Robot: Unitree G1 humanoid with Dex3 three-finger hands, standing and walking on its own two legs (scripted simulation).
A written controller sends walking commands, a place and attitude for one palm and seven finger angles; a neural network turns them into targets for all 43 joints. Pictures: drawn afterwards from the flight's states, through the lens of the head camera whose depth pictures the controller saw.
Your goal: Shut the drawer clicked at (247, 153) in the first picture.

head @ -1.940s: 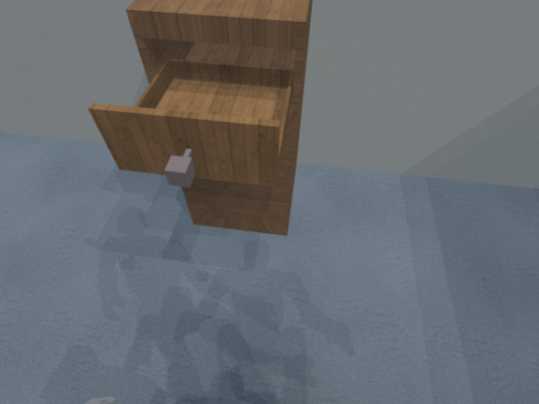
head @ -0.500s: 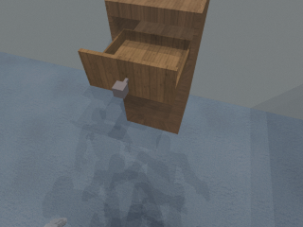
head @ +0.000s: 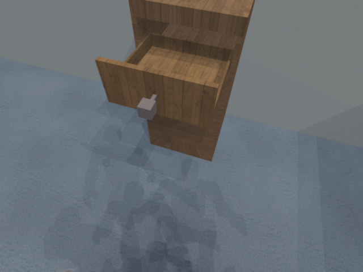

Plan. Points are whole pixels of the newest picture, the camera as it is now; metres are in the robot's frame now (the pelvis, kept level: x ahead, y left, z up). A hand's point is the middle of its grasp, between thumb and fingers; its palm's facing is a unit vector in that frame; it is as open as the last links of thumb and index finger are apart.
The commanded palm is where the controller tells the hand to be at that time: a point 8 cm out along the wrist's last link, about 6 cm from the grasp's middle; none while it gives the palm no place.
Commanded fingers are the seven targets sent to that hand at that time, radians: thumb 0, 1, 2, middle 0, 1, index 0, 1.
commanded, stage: turn to face it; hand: left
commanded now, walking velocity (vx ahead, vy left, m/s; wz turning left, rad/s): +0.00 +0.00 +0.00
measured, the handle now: (150, 104) +0.58 +0.13 -0.02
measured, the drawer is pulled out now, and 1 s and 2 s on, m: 0.30 0.30 0.30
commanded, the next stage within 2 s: take the last steps up to it in 0.78 s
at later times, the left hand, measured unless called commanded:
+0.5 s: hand out of the picture +0.07 +0.21 -0.18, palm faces -0.10 -0.95 -0.28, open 7.4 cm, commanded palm none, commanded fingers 0.00 0.90 0.90 -0.20 -0.30 -0.20 -0.30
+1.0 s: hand out of the picture +0.08 +0.20 -0.18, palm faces -0.18 -0.95 -0.23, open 7.4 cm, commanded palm none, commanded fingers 0.00 0.90 0.90 -0.20 -0.30 -0.20 -0.30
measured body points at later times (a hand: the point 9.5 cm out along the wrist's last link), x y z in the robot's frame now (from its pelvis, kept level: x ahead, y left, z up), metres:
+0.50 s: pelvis -0.01 +0.00 -0.02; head +0.04 -0.02 +0.43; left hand +0.07 +0.26 -0.16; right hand +0.02 -0.26 -0.17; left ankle -0.01 +0.15 -0.75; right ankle -0.04 -0.11 -0.75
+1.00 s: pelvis -0.03 +0.00 -0.01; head +0.03 +0.00 +0.44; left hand +0.09 +0.25 -0.16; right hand -0.03 -0.24 -0.15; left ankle -0.01 +0.14 -0.75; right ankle -0.09 -0.11 -0.72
